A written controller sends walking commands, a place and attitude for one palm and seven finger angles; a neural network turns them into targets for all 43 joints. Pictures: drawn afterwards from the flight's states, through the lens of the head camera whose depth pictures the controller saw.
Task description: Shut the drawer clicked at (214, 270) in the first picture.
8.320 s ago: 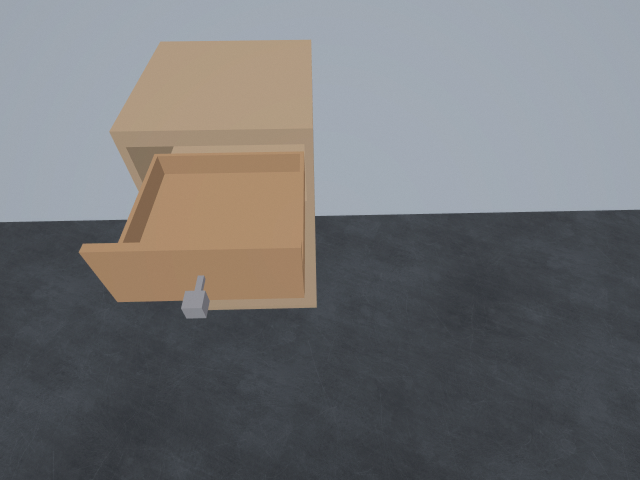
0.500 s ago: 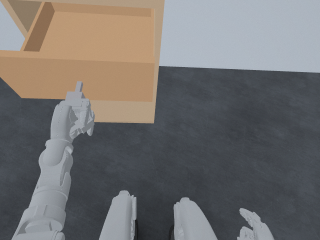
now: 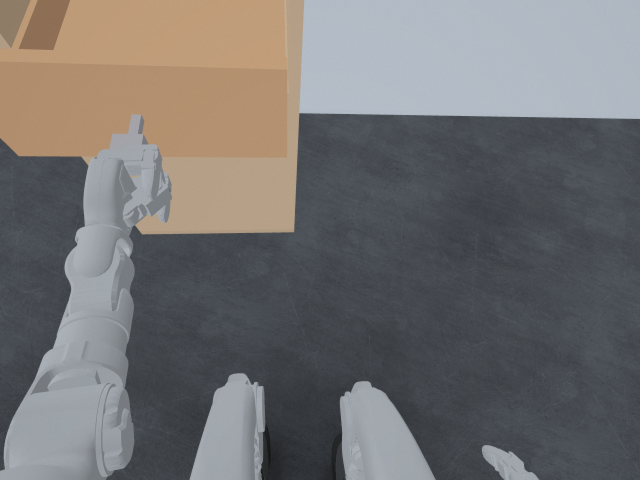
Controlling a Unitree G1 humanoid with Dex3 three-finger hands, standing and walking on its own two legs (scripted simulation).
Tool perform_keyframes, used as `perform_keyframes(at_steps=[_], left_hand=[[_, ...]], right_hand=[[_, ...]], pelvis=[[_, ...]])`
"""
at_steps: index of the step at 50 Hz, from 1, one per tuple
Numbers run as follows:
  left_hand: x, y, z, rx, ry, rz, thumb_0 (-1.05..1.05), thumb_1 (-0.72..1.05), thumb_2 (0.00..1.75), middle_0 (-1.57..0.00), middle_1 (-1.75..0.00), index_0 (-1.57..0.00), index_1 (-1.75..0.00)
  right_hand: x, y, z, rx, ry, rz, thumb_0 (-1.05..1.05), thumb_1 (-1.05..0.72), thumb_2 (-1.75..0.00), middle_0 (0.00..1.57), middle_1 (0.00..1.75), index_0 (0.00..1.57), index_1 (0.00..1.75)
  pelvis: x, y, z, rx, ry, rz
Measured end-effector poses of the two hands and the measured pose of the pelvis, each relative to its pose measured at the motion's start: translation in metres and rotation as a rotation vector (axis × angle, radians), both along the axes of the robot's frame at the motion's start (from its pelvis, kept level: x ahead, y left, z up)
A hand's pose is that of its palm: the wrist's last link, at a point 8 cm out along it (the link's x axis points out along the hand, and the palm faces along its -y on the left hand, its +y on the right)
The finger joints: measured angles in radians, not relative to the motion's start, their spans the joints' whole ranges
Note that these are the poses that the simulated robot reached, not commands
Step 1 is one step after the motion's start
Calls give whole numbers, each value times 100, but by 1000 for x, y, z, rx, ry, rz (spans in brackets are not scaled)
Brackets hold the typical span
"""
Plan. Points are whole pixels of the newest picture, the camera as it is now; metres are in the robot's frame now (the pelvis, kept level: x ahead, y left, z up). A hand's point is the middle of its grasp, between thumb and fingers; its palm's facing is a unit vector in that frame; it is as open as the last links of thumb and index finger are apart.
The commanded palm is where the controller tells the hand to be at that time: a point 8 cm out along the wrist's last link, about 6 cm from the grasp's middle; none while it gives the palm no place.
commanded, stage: push the drawer shut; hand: left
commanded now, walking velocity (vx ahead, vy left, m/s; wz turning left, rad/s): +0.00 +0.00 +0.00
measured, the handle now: (133, 142) +0.52 +0.23 +0.03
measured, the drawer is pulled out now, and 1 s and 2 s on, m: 0.14 0.02 0.00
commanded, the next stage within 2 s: pull the fist back off the drawer in 1.44 s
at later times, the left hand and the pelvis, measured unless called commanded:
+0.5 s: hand (170, 155) +0.51 +0.18 +0.02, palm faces +0.00 -1.00 -0.05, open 3.4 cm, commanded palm +0.51 +0.22 +0.03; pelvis +0.00 +0.00 -0.01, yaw -1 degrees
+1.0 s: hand (176, 113) +0.58 +0.18 +0.02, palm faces +0.01 -1.00 -0.05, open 3.4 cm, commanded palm +0.58 +0.21 +0.03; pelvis -0.01 +0.00 -0.03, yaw -3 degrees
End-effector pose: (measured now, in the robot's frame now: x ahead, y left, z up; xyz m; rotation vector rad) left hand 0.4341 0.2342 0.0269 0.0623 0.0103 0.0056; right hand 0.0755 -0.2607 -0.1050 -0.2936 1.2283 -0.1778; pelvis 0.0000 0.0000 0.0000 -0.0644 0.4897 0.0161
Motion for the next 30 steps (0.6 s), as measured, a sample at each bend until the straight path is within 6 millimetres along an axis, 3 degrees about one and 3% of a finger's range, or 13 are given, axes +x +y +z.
perform_keyframes(at_steps=[30], left_hand=[[62, 1, 0, -12, 3, 0, 2, 90, 90, -143, -160, -146, -160]], right_hand=[[-47, -2, -7, -23, 130, -64, 0, -90, -89, 20, 30, 20, 30]], pelvis=[[-3, 1, -13, -22, 45, -15]])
